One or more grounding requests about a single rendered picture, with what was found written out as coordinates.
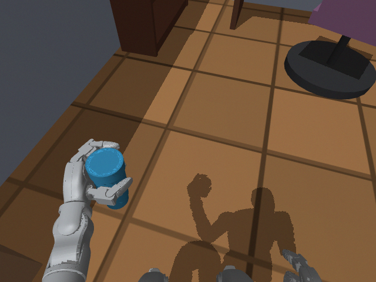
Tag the left robot hand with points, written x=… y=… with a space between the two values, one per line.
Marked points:
x=77 y=185

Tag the left robot arm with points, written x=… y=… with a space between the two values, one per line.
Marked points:
x=70 y=256

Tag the office chair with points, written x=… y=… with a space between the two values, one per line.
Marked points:
x=333 y=70

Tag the bookshelf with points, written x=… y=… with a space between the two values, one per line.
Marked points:
x=143 y=25

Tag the right robot hand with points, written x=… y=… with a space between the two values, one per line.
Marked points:
x=300 y=264

